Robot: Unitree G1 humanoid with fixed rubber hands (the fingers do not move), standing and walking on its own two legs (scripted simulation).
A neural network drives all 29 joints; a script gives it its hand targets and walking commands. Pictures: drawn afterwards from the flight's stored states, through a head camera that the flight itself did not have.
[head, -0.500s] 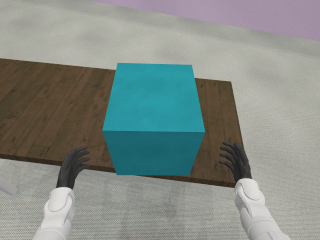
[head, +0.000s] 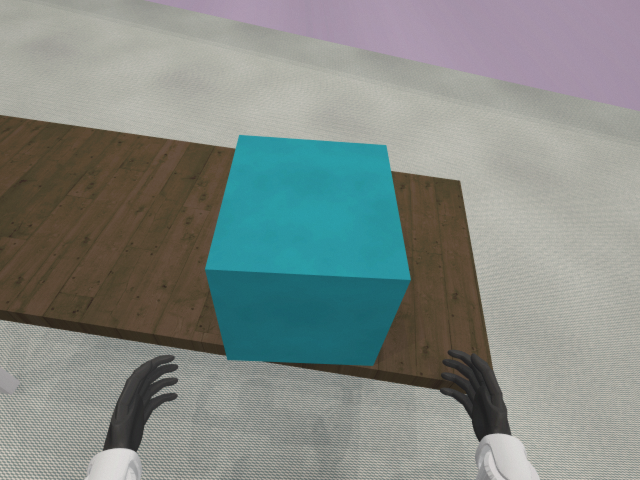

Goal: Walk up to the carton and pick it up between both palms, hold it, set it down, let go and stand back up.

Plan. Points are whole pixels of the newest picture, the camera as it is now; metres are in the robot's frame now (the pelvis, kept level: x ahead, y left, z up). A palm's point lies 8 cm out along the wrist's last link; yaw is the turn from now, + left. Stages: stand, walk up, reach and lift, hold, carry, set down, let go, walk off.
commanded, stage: set down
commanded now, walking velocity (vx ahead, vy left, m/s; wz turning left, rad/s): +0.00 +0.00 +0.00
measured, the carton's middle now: (307, 252) +0.47 +0.02 -0.01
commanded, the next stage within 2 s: let go in 0.92 s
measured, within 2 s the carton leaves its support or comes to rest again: neither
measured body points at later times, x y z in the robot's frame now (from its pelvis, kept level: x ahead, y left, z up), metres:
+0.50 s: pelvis +0.02 +0.00 +0.00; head +0.03 +0.03 +0.45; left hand +0.18 +0.24 -0.08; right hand +0.18 -0.21 -0.07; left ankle +0.00 +0.11 -0.74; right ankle +0.00 -0.10 -0.74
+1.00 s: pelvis +0.02 +0.00 +0.00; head +0.02 +0.02 +0.45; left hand +0.17 +0.23 -0.10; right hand +0.17 -0.21 -0.09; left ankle +0.00 +0.11 -0.74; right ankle +0.00 -0.10 -0.74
